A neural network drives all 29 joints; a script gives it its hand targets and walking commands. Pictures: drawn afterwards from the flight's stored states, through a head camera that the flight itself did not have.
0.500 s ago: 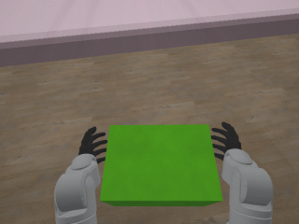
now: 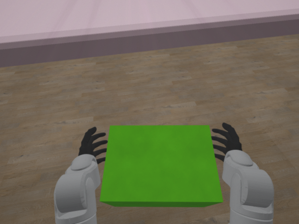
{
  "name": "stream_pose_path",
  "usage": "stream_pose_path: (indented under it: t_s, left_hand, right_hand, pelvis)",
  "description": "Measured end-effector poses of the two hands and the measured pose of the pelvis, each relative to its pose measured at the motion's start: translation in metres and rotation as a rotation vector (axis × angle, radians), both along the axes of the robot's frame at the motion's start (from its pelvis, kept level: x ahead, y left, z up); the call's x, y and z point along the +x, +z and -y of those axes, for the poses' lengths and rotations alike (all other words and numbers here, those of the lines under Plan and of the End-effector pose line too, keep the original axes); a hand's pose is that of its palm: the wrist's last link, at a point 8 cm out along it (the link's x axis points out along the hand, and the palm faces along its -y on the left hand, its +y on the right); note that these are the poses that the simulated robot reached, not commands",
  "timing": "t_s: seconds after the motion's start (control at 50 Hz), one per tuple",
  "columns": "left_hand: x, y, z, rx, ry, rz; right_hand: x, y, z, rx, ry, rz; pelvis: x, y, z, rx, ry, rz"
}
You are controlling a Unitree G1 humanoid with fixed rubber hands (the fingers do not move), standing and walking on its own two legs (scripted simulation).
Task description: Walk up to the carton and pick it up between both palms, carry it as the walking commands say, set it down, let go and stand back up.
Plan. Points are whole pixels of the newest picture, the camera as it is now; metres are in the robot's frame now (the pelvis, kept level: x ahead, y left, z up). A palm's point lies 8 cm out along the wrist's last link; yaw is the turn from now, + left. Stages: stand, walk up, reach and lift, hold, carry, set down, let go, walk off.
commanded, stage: carry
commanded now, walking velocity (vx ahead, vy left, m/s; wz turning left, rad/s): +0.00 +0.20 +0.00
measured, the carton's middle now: (159, 168) +0.27 +0.00 +0.02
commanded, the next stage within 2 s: none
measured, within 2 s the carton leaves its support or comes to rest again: neither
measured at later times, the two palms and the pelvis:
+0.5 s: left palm (85, 160) +0.24 +0.17 +0.11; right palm (231, 157) +0.24 -0.16 +0.11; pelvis +0.00 +0.01 +0.00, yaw -1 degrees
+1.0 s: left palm (48, 169) +0.22 +0.25 +0.11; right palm (200, 163) +0.22 -0.08 +0.12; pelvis -0.03 +0.08 +0.01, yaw +0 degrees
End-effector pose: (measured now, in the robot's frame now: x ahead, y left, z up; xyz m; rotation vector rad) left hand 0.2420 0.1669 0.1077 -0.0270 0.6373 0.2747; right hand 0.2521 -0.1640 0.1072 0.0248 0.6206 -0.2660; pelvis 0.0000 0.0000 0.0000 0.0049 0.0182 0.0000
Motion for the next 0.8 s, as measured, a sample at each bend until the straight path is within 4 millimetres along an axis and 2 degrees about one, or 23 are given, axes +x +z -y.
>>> stream_pose_path:
  t_s: [0.34,0.46,0.58,0.66,0.72,0.8]
  left_hand:
    - [0.0,0.0,0.0,0.001,-0.01,0.001]
    - [-0.001,-0.004,-0.005,-0.014,-0.023,-0.011]
    - [0.0,0.006,-0.005,-0.003,-0.028,-0.002]
    - [0.0,0.008,-0.001,0.016,-0.028,0.017]
    - [-0.006,0.004,-0.003,0.019,-0.032,-0.016]
    - [-0.015,0.005,-0.013,0.012,-0.029,-0.039]
  right_hand:
    - [-0.003,0.0,0.0,0.0,-0.01,0.0]
    - [-0.008,0.002,-0.004,-0.017,-0.022,-0.011]
    - [-0.009,0.007,-0.005,-0.005,-0.027,-0.003]
    - [-0.01,0.003,-0.001,0.014,-0.028,0.016]
    - [-0.016,0.0,-0.002,0.02,-0.034,-0.017]
    - [-0.023,0.004,-0.013,0.011,-0.03,-0.039]
  pelvis:
    - [-0.002,0.0,-0.002,-0.006,-0.002,-0.003]
    - [-0.004,0.002,-0.009,0.004,-0.002,-0.011]
    - [-0.006,0.008,-0.011,-0.01,-0.02,-0.023]
    - [-0.009,0.004,-0.009,-0.008,-0.02,-0.03]
    - [-0.013,0.008,-0.011,-0.005,-0.014,-0.025]
    - [-0.019,0.017,-0.021,0.013,-0.009,-0.026]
